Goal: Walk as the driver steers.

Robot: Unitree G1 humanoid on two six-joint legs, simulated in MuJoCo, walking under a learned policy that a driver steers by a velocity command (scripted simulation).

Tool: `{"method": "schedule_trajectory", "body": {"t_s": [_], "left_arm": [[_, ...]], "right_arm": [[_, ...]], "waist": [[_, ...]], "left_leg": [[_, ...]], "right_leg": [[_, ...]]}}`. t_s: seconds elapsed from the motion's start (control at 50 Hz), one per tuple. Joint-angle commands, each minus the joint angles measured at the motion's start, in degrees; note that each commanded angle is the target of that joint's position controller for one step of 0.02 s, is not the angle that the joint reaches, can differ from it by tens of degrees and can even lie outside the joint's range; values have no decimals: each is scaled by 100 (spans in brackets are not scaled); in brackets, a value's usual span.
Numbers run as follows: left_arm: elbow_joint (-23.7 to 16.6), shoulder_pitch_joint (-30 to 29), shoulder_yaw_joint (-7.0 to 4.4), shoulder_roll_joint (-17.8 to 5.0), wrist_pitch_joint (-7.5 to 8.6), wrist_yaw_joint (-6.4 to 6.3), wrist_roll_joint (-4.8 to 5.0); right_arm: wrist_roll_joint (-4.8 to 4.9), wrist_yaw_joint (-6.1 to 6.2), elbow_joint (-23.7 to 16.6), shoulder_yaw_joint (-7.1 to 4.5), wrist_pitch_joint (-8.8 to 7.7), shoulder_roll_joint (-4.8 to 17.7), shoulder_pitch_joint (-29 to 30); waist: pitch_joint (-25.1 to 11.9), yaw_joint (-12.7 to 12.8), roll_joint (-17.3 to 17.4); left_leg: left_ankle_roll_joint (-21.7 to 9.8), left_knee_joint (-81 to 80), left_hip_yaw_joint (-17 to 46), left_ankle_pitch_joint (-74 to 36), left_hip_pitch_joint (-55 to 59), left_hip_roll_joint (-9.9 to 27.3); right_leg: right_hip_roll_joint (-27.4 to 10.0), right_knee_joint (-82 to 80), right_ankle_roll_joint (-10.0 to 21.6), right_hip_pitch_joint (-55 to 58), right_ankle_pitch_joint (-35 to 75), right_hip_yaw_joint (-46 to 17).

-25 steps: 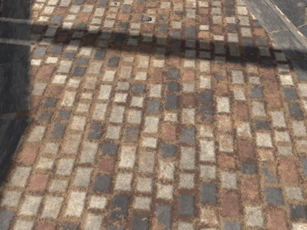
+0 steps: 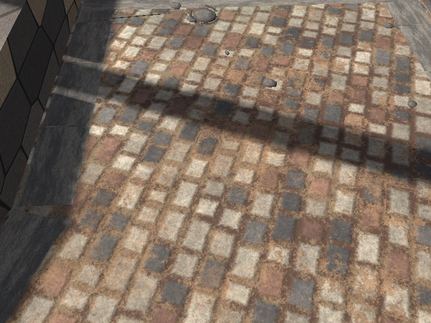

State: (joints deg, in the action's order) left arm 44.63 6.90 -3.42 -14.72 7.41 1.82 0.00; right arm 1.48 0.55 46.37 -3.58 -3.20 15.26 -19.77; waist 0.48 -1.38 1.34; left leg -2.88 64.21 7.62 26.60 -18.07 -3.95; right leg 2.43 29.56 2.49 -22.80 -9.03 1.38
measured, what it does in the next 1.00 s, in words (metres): walks ahead: left foot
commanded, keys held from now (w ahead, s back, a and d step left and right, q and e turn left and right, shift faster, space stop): no key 1.00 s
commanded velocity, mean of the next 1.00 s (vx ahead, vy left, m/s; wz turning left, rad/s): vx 0.11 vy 0.00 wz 0.05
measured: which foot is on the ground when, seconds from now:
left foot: up 0.00-0.32, down 0.34-1.00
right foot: down 0.00-1.00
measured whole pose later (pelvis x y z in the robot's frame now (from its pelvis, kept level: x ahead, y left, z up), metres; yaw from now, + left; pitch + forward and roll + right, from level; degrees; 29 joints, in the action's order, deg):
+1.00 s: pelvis +0.17 +0.02 +0.00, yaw +1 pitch -1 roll +0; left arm 59.5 14.5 -1.0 -12.6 0.1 -1.8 -0.4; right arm 0.0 1.4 54.5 -3.3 0.5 12.4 -6.3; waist 2.0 1.2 0.1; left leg -1.0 31.7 0.3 11.9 -18.7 -1.0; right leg -1.0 30.5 -0.8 -6.9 -22.5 0.9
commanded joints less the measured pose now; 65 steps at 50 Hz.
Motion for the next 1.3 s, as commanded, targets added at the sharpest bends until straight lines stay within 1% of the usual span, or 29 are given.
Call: {"method": "schedule_trajectory", "body": {"t_s": [0.02,0.04,0.06,0.08,0.1,0.12,0.16,0.2,0.26,0.3,0.32,0.34,0.36,0.38,0.4,0.42,0.44,0.46,0.48,0.5,0.52,0.54,0.6,0.64,0.72,0.78,0.98,1.12,1.3], "left_arm": [[-138,462,-104,-554,-62,-15,-55],[-121,388,-68,-501,-50,-12,-92],[-58,408,-51,-475,-27,-2,-96],[10,439,-50,-509,-7,-7,-94],[67,438,-66,-603,-9,-32,-92],[111,443,-91,-708,-36,-66,-77],[171,452,-110,-811,-136,-131,-27],[268,605,-105,-849,-220,-168,5],[420,779,-88,-865,-318,-177,30],[459,691,-80,-869,-370,-187,77],[469,626,-63,-834,-390,-195,119],[523,816,-27,-730,-381,-195,89],[486,1042,36,-555,-318,-188,-70],[634,1663,148,-195,-286,-177,-113],[654,1450,162,-272,-341,-191,-83],[573,1175,138,-371,-439,-207,-41],[586,1071,132,-385,-561,-245,-37],[609,1060,122,-444,-675,-269,-74],[624,1034,116,-520,-763,-278,-116],[665,1051,98,-631,-798,-275,-118],[706,976,88,-661,-791,-276,-92],[722,926,103,-590,-762,-288,-84],[819,891,98,-573,-646,-308,-71],[889,870,101,-539,-632,-311,-45],[1012,836,101,-492,-715,-330,-38],[1106,864,102,-478,-740,-348,-40],[1365,1018,139,-384,-687,-383,-44],[1498,1206,173,-272,-648,-393,-49],[1610,1462,202,-142,-615,-403,-47]], "right_arm": [[-116,12,-609,-167,-136,707,493],[-127,18,-580,-171,-109,614,337],[-124,29,-536,-150,-79,476,190],[-133,46,-525,-122,-56,358,142],[-143,63,-556,-93,-39,272,199],[-156,71,-594,-58,-23,197,314],[-159,52,-609,-5,0,120,536],[-136,23,-639,0,17,150,857],[-146,-10,-736,-29,32,268,1240],[-172,-33,-757,-57,10,336,1277],[-201,-37,-696,-79,-11,359,1124],[-248,-9,-637,-134,-26,539,969],[-321,41,-655,-202,-22,899,795],[-341,69,-612,-154,51,752,760],[-267,52,-588,-47,127,319,753],[-231,22,-545,10,165,181,914],[-242,-9,-562,8,194,247,1170],[-231,-37,-627,-16,214,361,1512],[-225,-50,-661,-43,228,443,1696],[-205,-52,-670,-46,235,416,1745],[-211,-53,-630,-39,219,381,1689],[-221,-43,-567,-36,185,363,1624],[-180,8,-388,-54,116,342,1428],[-168,15,-283,-64,126,328,1394],[-162,12,-102,-77,198,302,1474],[-160,27,53,-86,235,299,1492],[-149,111,573,-90,320,312,1514],[-145,135,895,-66,352,293,1507],[-139,154,1230,-22,367,256,1443]], "waist": [[-13,280,-356],[-103,122,-469],[-211,41,-572],[-288,2,-614],[-345,-25,-641],[-423,-17,-664],[-578,51,-679],[-603,200,-699],[-512,332,-703],[-449,252,-700],[-467,126,-636],[-559,109,-438],[-969,246,44],[-1434,468,772],[-1483,276,824],[-1265,303,790],[-1080,391,664],[-840,507,582],[-625,541,553],[-313,464,394],[-101,380,195],[-121,371,145],[-514,302,-52],[-626,285,-114],[-418,297,-125],[-292,299,-116],[-19,243,-117],[117,208,-126],[188,179,-144]], "left_leg": [[75,524,-81,-615,-2209,750],[129,299,-145,-632,-1826,834],[201,48,-235,-601,-1582,840],[273,-236,-325,-666,-1473,819],[335,-608,-391,-836,-1428,804],[378,-1003,-447,-1106,-1352,806],[396,-1789,-562,-1819,-967,753],[399,-2381,-630,-2400,-727,652],[331,-2937,-588,-2431,-623,581],[197,-3399,-618,-2362,-418,526],[92,-3896,-677,-2724,-44,464],[-43,-4235,-494,-3688,512,612],[-317,-3795,77,-5789,1483,1282],[-1019,-3498,701,-6492,2378,1966],[-1267,-3653,980,-5909,2158,2112],[-1190,-3832,1025,-4967,1809,1994],[-993,-3960,923,-4103,1361,1813],[-734,-4067,685,-3234,760,1587],[-451,-4136,404,-2247,298,1291],[-230,-4130,67,-1534,211,976],[-129,-4046,-59,-1550,284,836],[-116,-3917,-64,-1990,398,829],[-246,-3440,-163,-3722,940,832],[-310,-3335,-190,-4051,1098,833],[-306,-3389,-232,-3674,969,785],[-258,-3442,-272,-3359,907,739],[-123,-3600,-354,-2625,942,640],[-66,-3714,-374,-2275,923,606],[-35,-3792,-390,-2127,893,586]], "right_leg": [[-1790,-1530,1044,1774,615,-2340],[-1640,-1520,1002,1503,1734,-1917],[-1547,-1482,1018,1372,2760,-1568],[-1492,-1459,1058,1312,3582,-1271],[-1461,-1459,1078,1293,4080,-1036],[-1430,-1462,1069,1293,4312,-845],[-1262,-1460,953,1239,4291,-473],[-1202,-1457,873,1312,3947,-344],[-1346,-1274,845,1568,3376,-503],[-1402,-983,765,1656,3004,-640],[-1304,-737,632,1611,2657,-651],[-1069,-436,403,1492,2259,-613],[-725,88,130,999,1305,-399],[-434,560,-185,257,-521,-194],[-431,747,-329,198,-1671,-249],[-480,659,-387,171,-1817,-284],[-526,390,-396,358,-1536,-278],[-535,-33,-365,719,-1018,-261],[-535,-346,-319,988,-648,-260],[-544,-399,-251,729,-894,-224],[-516,-368,-194,550,-1028,-196],[-533,-383,-186,577,-873,-195],[-592,-352,-243,762,-110,-242],[-578,-315,-272,831,60,-224],[-537,-347,-264,842,-129,-196],[-532,-396,-245,818,-260,-196],[-522,-599,-209,608,-688,-192],[-501,-719,-194,522,-902,-180],[-473,-799,-180,508,-937,-158]]}}
Next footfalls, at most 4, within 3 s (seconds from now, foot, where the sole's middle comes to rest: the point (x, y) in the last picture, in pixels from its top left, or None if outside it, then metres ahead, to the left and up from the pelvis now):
0.34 left None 0.26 0.13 -0.77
2.90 right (254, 267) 0.66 -0.10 -0.77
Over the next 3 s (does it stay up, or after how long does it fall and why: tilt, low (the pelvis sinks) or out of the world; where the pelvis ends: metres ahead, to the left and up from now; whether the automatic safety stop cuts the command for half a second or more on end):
stays up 0.52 -0.02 -0.01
